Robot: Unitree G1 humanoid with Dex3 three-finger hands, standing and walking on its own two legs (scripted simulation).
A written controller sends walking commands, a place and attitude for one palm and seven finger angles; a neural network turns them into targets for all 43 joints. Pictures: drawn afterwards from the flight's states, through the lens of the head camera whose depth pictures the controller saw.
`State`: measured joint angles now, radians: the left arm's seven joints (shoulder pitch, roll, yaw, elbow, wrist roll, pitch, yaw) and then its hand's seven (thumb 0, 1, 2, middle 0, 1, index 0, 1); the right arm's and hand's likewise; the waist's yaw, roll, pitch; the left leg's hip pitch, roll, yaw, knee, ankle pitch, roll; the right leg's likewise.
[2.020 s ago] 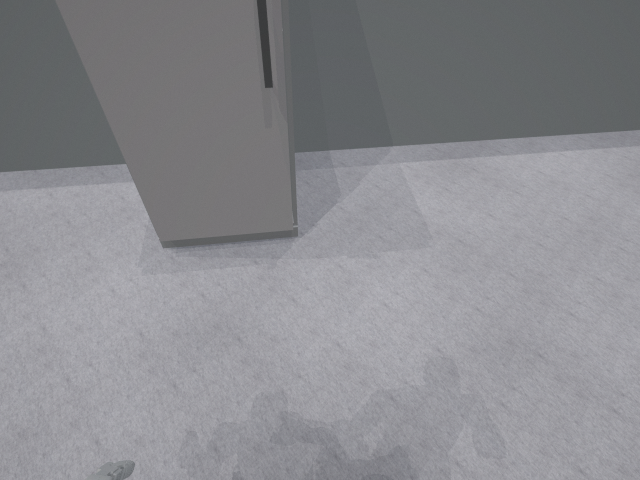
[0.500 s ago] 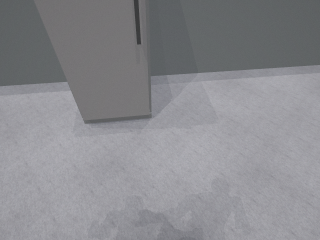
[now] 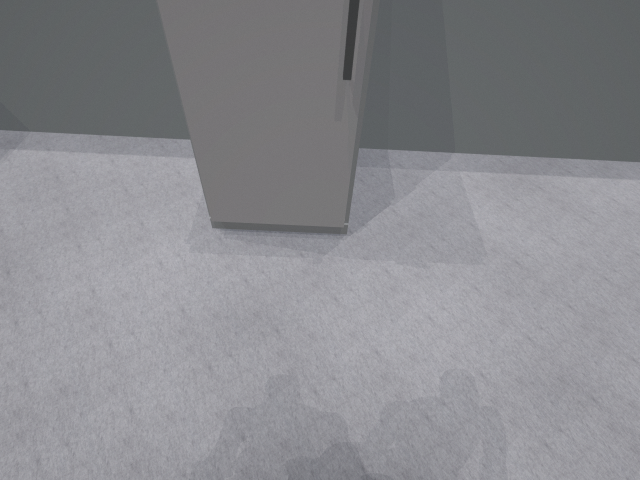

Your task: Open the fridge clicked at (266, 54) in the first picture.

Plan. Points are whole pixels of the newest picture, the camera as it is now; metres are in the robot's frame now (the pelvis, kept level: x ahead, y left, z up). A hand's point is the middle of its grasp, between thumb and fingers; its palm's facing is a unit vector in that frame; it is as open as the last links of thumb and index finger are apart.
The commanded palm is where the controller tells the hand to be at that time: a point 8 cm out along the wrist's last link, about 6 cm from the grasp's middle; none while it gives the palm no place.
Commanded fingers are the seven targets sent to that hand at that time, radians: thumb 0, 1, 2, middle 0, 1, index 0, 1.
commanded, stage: walk to a spot facing it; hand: right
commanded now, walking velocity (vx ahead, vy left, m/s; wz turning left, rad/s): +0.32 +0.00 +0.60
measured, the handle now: (352, 11) +1.09 -0.06 +0.14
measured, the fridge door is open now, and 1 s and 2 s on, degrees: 0 0 0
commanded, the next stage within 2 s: none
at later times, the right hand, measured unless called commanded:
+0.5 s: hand (484, 402) +0.27 -0.27 -0.16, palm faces -0.22 +0.95 -0.21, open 7.4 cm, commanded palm none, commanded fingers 0.00 -0.90 -0.90 0.20 0.30 0.20 0.30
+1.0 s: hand (369, 293) +0.47 -0.09 -0.15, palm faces -0.60 +0.77 -0.22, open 7.4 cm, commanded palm none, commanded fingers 0.00 -0.90 -0.90 0.20 0.30 0.20 0.30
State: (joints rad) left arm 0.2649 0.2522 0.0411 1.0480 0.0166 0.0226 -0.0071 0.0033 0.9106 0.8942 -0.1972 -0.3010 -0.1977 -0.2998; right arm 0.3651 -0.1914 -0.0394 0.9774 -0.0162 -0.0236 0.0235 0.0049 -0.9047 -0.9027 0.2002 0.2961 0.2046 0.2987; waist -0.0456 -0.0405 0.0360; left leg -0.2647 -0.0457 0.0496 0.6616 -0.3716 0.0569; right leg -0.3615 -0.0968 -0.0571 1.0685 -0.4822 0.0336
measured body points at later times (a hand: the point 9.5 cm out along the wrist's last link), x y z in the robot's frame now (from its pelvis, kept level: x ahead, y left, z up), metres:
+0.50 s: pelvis +0.17 -0.07 +0.02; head +0.20 -0.09 +0.47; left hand +0.19 +0.18 -0.11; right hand +0.28 -0.32 -0.14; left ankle +0.09 +0.04 -0.62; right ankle +0.22 -0.15 -0.72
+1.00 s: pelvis +0.25 -0.02 +0.01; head +0.28 +0.01 +0.45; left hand +0.14 +0.21 -0.14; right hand +0.50 -0.13 -0.13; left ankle +0.23 +0.08 -0.72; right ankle +0.32 -0.15 -0.66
